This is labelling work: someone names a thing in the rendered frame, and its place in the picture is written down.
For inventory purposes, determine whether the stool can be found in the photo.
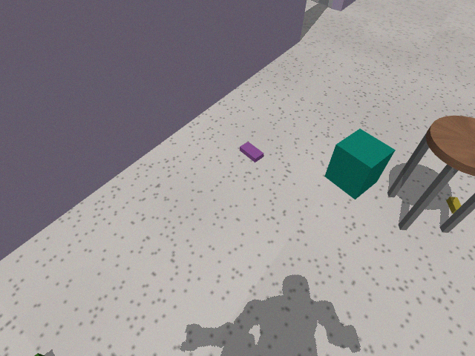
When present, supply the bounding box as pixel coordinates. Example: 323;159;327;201
387;116;475;233

